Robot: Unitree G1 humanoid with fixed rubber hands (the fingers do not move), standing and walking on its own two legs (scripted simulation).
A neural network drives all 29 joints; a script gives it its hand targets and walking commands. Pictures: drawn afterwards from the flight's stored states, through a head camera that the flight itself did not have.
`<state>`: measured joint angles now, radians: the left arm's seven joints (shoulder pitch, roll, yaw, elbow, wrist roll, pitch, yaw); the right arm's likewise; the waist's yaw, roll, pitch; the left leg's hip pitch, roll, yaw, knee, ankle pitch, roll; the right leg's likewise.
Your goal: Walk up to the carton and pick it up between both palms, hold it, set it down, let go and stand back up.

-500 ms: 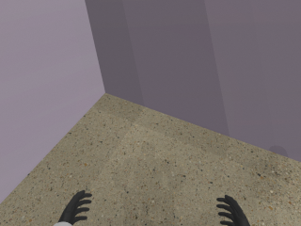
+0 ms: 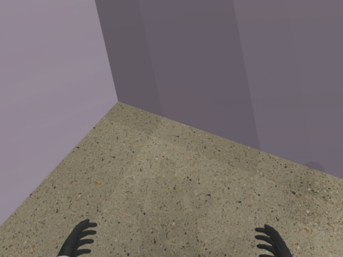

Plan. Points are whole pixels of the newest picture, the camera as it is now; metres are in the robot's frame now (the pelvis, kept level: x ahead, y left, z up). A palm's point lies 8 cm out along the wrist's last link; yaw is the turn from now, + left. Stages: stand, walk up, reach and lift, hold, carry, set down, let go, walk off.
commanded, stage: stand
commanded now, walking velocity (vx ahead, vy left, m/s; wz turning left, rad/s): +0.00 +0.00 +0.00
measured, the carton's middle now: out of the picture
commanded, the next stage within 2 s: walk up in 0.86 s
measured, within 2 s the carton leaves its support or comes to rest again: neither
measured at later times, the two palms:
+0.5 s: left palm out of the picture +0.12 +0.25 -0.08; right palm out of the picture +0.12 -0.24 -0.08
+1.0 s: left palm out of the picture +0.12 +0.25 -0.08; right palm out of the picture +0.11 -0.25 -0.08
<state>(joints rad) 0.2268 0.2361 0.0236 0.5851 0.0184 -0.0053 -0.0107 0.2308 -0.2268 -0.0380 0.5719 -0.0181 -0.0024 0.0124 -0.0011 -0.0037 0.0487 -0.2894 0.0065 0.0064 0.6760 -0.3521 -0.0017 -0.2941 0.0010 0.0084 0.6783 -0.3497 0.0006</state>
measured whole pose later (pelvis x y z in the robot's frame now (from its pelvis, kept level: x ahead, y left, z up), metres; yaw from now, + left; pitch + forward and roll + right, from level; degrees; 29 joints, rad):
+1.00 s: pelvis -0.01 +0.00 +0.00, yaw -1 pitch -2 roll +0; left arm 0.27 0.24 0.02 0.61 0.01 -0.01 -0.01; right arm 0.26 -0.24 -0.02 0.61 -0.01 -0.01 0.01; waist 0.00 -0.01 0.05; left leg -0.28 0.01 0.03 0.63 -0.31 0.00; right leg -0.29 0.01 0.03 0.63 -0.30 0.01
